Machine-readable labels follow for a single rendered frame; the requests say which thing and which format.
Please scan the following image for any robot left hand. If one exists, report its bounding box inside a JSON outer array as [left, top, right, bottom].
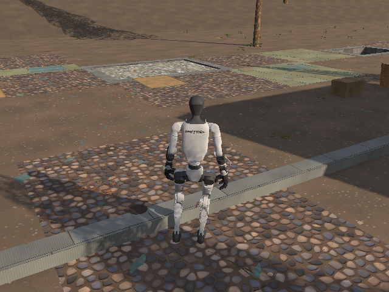
[[164, 168, 175, 181]]

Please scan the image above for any right robot forearm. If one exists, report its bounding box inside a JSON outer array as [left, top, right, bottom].
[[216, 149, 228, 176]]

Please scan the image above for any right robot thigh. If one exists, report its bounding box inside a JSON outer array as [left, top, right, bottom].
[[199, 169, 215, 209]]

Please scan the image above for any robot right hand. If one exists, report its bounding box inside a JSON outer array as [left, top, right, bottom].
[[215, 174, 229, 190]]

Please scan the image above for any robot right shin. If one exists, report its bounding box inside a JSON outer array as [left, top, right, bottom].
[[199, 198, 210, 236]]

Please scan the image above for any right robot upper arm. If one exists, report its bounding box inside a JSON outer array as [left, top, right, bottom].
[[208, 123, 223, 157]]

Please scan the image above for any left robot upper arm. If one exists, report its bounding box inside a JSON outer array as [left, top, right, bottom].
[[168, 122, 183, 155]]

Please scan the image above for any left robot forearm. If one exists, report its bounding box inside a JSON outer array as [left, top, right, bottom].
[[165, 146, 174, 170]]

